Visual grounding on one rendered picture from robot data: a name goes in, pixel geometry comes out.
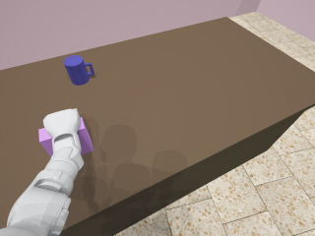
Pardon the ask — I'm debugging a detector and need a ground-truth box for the left robot hand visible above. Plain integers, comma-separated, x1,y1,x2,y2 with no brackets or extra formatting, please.
43,108,80,138

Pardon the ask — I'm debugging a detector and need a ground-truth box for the robot left upper arm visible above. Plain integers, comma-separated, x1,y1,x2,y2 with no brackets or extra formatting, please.
0,186,71,236

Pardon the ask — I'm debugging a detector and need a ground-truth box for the sponge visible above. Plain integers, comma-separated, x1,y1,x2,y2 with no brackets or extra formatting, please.
38,117,94,156

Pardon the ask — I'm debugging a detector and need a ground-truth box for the table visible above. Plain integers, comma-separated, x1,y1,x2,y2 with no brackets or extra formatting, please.
0,17,315,236

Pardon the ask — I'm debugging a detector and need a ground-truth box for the robot left forearm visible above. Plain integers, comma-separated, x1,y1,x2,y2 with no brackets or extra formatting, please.
7,131,84,227

